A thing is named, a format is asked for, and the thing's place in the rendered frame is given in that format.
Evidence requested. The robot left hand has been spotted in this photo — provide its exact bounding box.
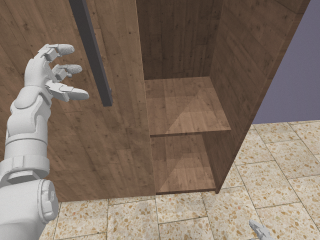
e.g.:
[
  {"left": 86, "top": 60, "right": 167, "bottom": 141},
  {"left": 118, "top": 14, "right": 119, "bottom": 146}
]
[{"left": 24, "top": 44, "right": 89, "bottom": 102}]

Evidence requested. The wardrobe door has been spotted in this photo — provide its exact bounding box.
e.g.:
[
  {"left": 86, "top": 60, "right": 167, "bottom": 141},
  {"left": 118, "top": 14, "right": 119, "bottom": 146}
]
[{"left": 0, "top": 0, "right": 156, "bottom": 203}]

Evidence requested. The robot right hand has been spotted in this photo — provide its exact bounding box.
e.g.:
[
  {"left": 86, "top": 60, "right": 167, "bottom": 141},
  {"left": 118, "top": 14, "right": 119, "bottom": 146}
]
[{"left": 248, "top": 219, "right": 275, "bottom": 240}]

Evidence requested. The handle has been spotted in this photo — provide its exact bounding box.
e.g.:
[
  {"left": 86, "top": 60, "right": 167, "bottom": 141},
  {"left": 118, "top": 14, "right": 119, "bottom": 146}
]
[{"left": 68, "top": 0, "right": 113, "bottom": 107}]

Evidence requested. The left robot forearm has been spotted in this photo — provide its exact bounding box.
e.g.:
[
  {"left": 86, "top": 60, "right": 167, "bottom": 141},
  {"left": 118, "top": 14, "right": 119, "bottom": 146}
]
[{"left": 0, "top": 86, "right": 52, "bottom": 188}]

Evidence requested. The robot left upper arm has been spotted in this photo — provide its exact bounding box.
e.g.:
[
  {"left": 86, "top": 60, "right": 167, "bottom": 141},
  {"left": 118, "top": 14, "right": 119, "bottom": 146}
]
[{"left": 0, "top": 179, "right": 59, "bottom": 240}]

